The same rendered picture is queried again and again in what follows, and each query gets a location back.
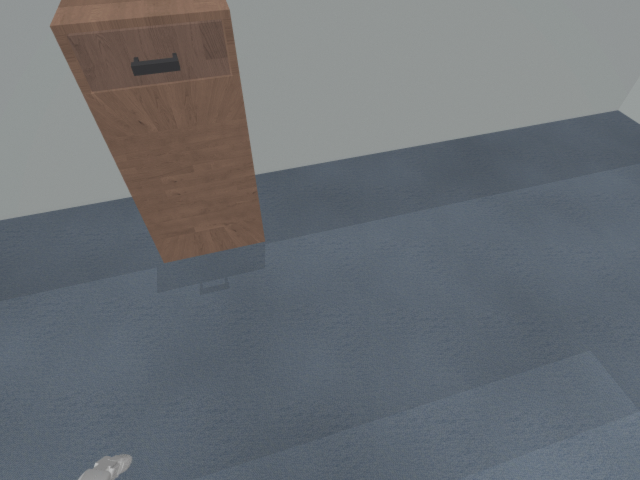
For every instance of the cabinet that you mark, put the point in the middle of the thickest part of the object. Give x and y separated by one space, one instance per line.
182 147

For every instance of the robot left hand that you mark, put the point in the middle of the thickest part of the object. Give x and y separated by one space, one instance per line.
108 468

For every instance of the handle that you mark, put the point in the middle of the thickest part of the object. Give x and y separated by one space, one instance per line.
155 66

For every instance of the drawer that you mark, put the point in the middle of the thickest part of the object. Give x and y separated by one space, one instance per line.
105 56

